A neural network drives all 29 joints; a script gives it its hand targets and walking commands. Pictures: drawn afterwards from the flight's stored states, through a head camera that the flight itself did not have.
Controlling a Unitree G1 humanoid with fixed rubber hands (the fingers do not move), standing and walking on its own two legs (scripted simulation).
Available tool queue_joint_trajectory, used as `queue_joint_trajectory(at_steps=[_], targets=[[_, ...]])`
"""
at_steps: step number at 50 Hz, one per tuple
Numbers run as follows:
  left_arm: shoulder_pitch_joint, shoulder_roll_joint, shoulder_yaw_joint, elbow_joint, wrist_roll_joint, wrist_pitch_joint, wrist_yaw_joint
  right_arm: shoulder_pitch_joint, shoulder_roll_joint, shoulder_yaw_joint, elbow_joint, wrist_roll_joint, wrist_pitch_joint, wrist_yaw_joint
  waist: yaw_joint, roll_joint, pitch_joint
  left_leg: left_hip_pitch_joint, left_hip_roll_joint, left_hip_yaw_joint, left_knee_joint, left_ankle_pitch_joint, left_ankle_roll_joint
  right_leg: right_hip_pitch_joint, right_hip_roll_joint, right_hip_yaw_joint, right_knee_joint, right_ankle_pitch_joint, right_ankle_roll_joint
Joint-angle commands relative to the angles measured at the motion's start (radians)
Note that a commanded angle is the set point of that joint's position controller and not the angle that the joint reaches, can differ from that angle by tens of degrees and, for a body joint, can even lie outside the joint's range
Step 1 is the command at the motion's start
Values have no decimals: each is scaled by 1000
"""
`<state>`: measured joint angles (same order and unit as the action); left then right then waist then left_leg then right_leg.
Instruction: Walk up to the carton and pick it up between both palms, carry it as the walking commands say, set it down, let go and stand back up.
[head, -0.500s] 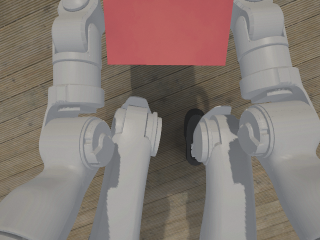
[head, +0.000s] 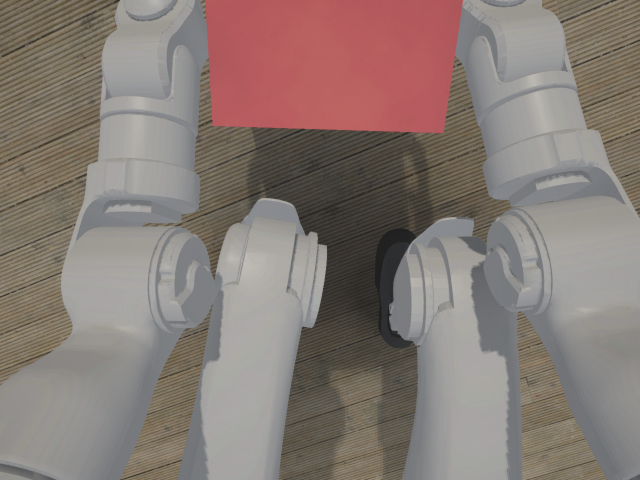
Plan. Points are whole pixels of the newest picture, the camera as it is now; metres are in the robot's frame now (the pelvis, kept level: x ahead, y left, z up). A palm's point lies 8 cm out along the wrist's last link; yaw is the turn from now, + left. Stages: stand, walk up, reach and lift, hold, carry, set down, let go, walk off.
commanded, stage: set down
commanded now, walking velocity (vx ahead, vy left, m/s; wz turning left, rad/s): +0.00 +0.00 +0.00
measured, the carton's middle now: out of the picture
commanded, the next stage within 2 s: none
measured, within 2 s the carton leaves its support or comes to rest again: rests again in 0.82 s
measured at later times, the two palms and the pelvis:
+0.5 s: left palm out of the picture +0.53 +0.19 -0.17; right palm out of the picture +0.56 -0.07 -0.18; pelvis +0.00 +0.00 -0.02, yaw +0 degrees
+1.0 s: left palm out of the picture +0.53 +0.20 -0.18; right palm out of the picture +0.56 -0.07 -0.19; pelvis +0.00 +0.00 -0.03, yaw +0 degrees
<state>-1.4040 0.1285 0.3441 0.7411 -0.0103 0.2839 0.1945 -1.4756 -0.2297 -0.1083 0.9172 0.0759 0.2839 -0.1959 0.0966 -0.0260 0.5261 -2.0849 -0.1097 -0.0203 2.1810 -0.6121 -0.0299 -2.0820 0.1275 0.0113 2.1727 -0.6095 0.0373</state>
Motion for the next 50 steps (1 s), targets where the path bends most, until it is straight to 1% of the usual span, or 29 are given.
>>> queue_joint_trajectory(at_steps=[1, 3, 4, 5, 8, 9, 10, 12, 15, 17, 18, 20, 22, 23, 25, 26, 28, 29, 30, 32, 35, 36, 37, 39, 41, 44, 47, 49, 50], targets=[[-718, -901, -484, -147, -113, -37, -271, -812, 987, 354, -271, 104, -90, 234, 63, -9, -1940, 790, -29, 85, -194, 588, -3, 693, 53, -55, -136, 430, -42], [-760, -892, -493, -171, -130, -39, -272, -840, 990, 359, -283, 107, -88, 238, 55, -21, -1974, 806, -27, 82, -192, 587, -2, 725, 50, -57, -131, 439, -42], [-756, -919, -493, -146, -138, -35, -275, -862, 954, 352, -286, 103, -91, 239, 37, -23, -1965, 809, -30, 80, -197, 569, -1, 701, 49, -69, -130, 411, -43], [-756, -916, -483, -157, -123, -35, -276, -848, 990, 355, -281, 114, -90, 242, 62, -18, -1965, 799, -26, 84, -188, 587, 1, 693, 52, -60, -126, 431, -45], [-783, -905, -467, -117, -115, -31, -278, -867, 954, 327, -242, 106, -91, 243, 58, 7, -1906, 775, -24, 91, -187, 537, -4, 668, 46, -57, -134, 385, -48], [-775, -911, -466, -102, -117, -32, -279, -879, 968, 320, -257, 103, -93, 247, 52, -20, -1911, 781, -26, 83, -190, 540, 3, 650, 48, -69, -122, 385, -46], [-777, -920, -456, -99, -109, -28, -282, -879, 960, 311, -232, 98, -92, 248, 50, 6, -1891, 769, -25, 86, -186, 521, 0, 642, 44, -65, -125, 368, -50], [-777, -910, -424, -82, -94, -33, -286, -872, 967, 300, -208, 92, -90, 257, 66, -26, -1858, 739, -27, 86, -187, 503, 6, 626, 45, -61, -127, 351, -51], [-763, -938, -417, -75, -95, -37, -298, -855, 994, 288, -196, 80, -96, 259, 49, -38, -1845, 716, -27, 85, -181, 512, 12, 625, 48, -70, -118, 369, -50], [-756, -908, -409, -92, -90, -44, -300, -844, 1001, 293, -194, 85, -98, 258, 72, -30, -1840, 703, -31, 93, -178, 524, 11, 632, 50, -64, -114, 385, -48], [-770, -905, -416, -86, -92, -46, -304, -816, 1011, 290, -178, 69, -94, 259, 56, -67, -1844, 686, -26, 89, -175, 525, 12, 641, 51, -65, -114, 401, -45], [-718, -919, -390, -12, -76, -38, -313, -818, 988, 265, -164, 58, -102, 263, 68, -46, -1759, 661, -25, 84, -173, 505, 14, 582, 51, -63, -108, 367, -51], [-720, -922, -418, -54, -83, -46, -316, -804, 1002, 295, -190, 74, -106, 267, 75, -34, -1802, 685, -25, 87, -166, 546, 9, 609, 54, -66, -98, 407, -51], [-696, -916, -401, -4, -69, -43, -316, -810, 982, 283, -172, 67, -107, 268, 78, -29, -1761, 678, -24, 90, -167, 519, 9, 582, 50, -68, -102, 376, -51], [-692, -905, -375, -12, -55, -47, -320, -780, 990, 261, -117, 57, -102, 273, 87, -25, -1675, 634, -23, 88, -168, 491, 14, 526, 51, -61, -105, 340, -53], [-704, -911, -386, -43, -67, -51, -321, -779, 1006, 280, -138, 65, -102, 274, 82, -45, -1721, 656, -22, 84, -160, 505, 20, 555, 52, -60, -103, 355, -51], [-677, -936, -384, 9, -74, -48, -334, -784, 982, 283, -146, 52, -104, 274, 71, -68, -1693, 620, -22, 90, -160, 497, 15, 563, 51, -67, -101, 362, -50], [-659, -922, -373, 1, -60, -47, -332, -790, 986, 287, -147, 57, -106, 272, 95, -52, -1667, 603, -22, 95, -155, 487, 15, 559, 47, -57, -103, 349, -48], [-676, -907, -370, 6, -66, -53, -337, -761, 986, 278, -116, 42, -102, 272, 80, -79, -1653, 584, -21, 93, -153, 479, 14, 563, 47, -58, -98, 355, -47], [-665, -918, -364, 2, -56, -48, -343, -758, 998, 276, -111, 49, -99, 274, 89, -51, -1609, 568, -16, 92, -158, 465, 15, 544, 49, -53, -100, 339, -48], [-690, -920, -366, 16, -65, -46, -351, -749, 969, 257, -96, 35, -102, 274, 69, -45, -1578, 531, -15, 97, -157, 421, 11, 541, 47, -49, -104, 320, -56], [-659, -896, -358, 35, -53, -48, -350, -742, 961, 243, -74, 32, -101, 278, 84, -29, -1521, 528, -17, 98, -162, 409, 12, 492, 46, -53, -101, 291, -53], [-647, -908, -365, 44, -53, -45, -353, -731, 971, 259, -77, 36, -99, 281, 80, -51, -1542, 541, -13, 91, -161, 424, 13, 513, 46, -59, -95, 308, -51], [-638, -900, -355, 68, -43, -49, -361, -689, 972, 234, -51, 17, -101, 286, 69, -41, -1454, 497, -12, 88, -165, 387, 18, 454, 52, -57, -97, 278, -55], [-615, -890, -343, 71, -33, -50, -366, -691, 963, 232, -47, 12, -101, 288, 87, -44, -1446, 481, -14, 103, -153, 391, 14, 471, 48, -53, -96, 282, -50], [-599, -889, -322, 81, -24, -49, -369, -684, 934, 228, -34, -7, -96, 289, 83, -52, -1402, 464, -12, 98, -150, 381, 12, 467, 40, -46, -97, 269, -53], [-562, -894, -328, 115, -10, -44, -372, -639, 930, 213, -8, -16, -96, 295, 76, -23, -1345, 467, -12, 92, -152, 374, 8, 424, 41, -54, -90, 260, -56], [-561, -885, -334, 86, -12, -53, -373, -657, 950, 237, -52, -5, -102, 295, 88, -26, -1367, 458, -11, 98, -142, 404, 10, 453, 44, -40, -91, 303, -52], [-579, -879, -326, 98, -17, -54, -372, -651, 930, 227, -42, -14, -103, 294, 77, -41, -1353, 460, -12, 97, -143, 385, 10, 435, 44, -50, -91, 278, -53]])
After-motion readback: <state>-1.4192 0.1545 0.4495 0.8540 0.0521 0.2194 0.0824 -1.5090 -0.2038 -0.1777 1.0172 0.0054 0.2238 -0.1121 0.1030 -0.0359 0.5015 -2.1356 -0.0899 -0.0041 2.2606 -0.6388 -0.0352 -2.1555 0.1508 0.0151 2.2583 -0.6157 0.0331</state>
